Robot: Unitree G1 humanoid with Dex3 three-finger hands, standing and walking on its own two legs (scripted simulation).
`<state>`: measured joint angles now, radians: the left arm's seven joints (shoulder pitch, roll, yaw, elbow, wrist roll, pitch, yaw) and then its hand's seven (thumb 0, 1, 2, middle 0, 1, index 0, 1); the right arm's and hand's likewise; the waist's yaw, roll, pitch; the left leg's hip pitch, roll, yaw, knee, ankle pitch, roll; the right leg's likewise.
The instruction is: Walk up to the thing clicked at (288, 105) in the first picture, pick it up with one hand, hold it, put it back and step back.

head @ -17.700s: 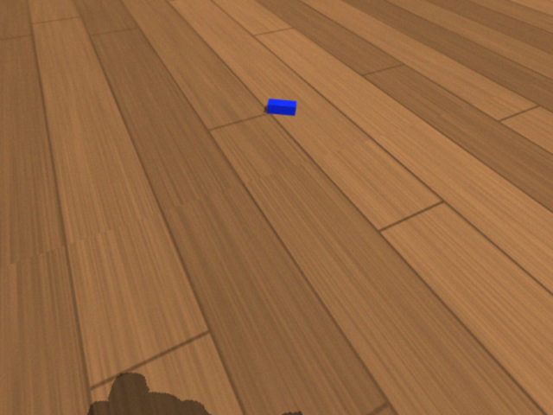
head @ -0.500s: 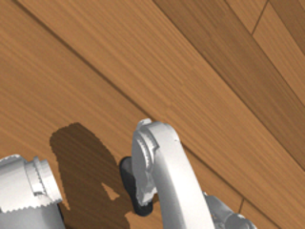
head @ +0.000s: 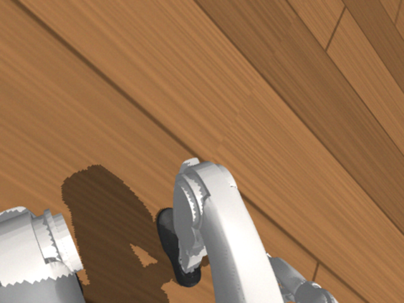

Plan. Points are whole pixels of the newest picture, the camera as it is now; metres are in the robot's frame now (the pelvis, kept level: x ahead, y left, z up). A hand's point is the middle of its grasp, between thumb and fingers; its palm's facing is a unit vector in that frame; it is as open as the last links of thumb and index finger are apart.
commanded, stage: close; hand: left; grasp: from above
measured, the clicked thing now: out of the picture +0.44 +0.36 -0.26
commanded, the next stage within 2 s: settle in 0.84 s
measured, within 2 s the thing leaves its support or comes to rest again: leaves its support in 1.30 s
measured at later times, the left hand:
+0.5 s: hand out of the picture +0.42 +0.36 -0.23, palm faces -0.44 -0.13 -0.89, open 10.5 cm
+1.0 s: hand out of the picture +0.42 +0.36 -0.23, palm faces -0.43 -0.14 -0.89, open 10.2 cm
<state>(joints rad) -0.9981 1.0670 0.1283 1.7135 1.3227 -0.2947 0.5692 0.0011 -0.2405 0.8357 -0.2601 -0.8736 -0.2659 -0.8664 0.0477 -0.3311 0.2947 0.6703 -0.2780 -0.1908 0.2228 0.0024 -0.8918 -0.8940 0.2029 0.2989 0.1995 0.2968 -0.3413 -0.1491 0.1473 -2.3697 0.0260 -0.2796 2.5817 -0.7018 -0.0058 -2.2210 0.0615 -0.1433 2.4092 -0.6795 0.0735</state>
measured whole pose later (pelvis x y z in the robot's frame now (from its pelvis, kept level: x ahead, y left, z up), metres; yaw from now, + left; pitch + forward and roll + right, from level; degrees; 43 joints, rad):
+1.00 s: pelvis +0.00 +0.00 +0.00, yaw +0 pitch +26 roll -14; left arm -0.99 1.06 0.14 1.67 1.33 -0.32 0.57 0.03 0.03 0.50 -0.57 -0.65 -0.62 -0.60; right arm 0.05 -0.34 0.29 0.66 -0.27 -0.18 0.22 0.00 -0.90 -0.89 0.20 0.30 0.20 0.30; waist -0.34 -0.14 0.15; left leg -2.36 0.03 -0.28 2.58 -0.71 -0.01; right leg -2.22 0.06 -0.15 2.41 -0.68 0.07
